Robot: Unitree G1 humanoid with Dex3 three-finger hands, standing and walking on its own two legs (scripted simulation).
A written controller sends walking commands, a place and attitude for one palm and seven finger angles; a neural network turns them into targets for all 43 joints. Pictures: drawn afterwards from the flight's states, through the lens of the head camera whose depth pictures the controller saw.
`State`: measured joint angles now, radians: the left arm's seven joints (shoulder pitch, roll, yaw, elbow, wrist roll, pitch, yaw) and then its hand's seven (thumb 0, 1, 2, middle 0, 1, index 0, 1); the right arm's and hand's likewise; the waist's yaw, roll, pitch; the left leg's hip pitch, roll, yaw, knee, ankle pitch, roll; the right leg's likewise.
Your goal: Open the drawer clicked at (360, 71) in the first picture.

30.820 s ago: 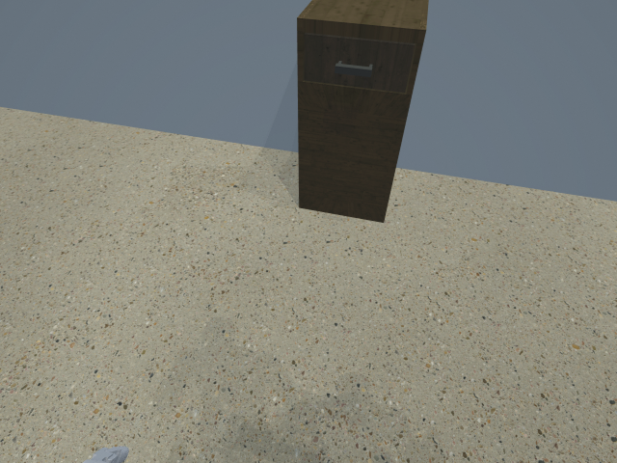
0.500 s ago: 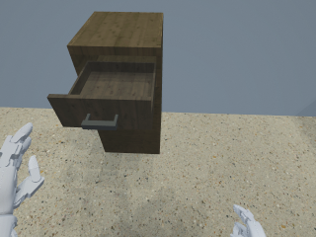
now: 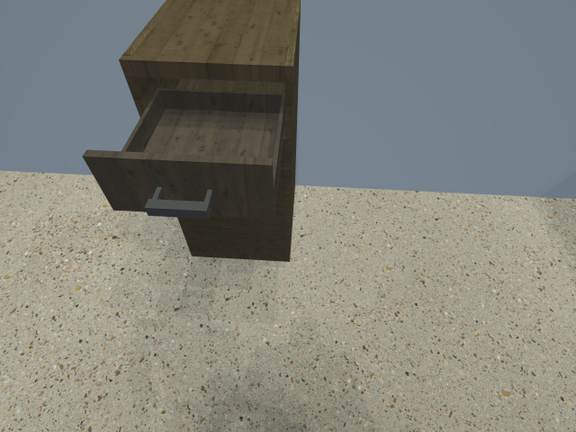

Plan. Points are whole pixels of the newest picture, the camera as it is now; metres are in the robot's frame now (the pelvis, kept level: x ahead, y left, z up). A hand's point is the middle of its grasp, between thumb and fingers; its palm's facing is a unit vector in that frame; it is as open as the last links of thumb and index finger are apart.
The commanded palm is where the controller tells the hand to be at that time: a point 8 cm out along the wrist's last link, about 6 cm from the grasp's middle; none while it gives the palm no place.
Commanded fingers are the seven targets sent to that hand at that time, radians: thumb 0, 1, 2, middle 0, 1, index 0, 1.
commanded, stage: let the arm hang, fingers relaxed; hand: left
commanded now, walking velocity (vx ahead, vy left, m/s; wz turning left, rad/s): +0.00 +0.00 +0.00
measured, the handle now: (181, 200) +0.54 +0.25 -0.05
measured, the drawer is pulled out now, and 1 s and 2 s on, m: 0.30 0.30 0.30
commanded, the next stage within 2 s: look to check the result in 0.56 s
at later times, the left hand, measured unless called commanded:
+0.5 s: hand out of the picture -0.01 +0.16 -0.17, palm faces +0.02 -0.98 -0.19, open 7.4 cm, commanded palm none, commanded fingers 0.00 0.90 0.90 -0.20 -0.30 -0.20 -0.30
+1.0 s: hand out of the picture +0.02 +0.17 -0.17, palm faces +0.02 -0.98 -0.21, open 7.4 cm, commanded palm none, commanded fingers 0.00 0.90 0.90 -0.20 -0.30 -0.20 -0.30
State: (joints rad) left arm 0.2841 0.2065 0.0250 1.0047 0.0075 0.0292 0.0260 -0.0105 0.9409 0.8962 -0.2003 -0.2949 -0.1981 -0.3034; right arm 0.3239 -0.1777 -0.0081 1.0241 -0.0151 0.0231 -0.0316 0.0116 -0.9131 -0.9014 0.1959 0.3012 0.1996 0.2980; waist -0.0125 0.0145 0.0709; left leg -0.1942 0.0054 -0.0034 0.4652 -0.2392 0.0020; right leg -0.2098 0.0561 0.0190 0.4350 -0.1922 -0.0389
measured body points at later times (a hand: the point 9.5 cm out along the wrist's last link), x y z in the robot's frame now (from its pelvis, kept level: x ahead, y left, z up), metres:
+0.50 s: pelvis -0.01 +0.00 +0.00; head +0.00 -0.01 +0.45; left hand -0.01 +0.22 -0.16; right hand -0.04 -0.21 -0.17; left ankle +0.01 +0.12 -0.74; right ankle +0.03 -0.10 -0.74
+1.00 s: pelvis +0.01 +0.00 +0.00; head +0.03 -0.02 +0.45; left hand +0.02 +0.22 -0.15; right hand -0.01 -0.21 -0.17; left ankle +0.01 +0.12 -0.74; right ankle +0.03 -0.10 -0.74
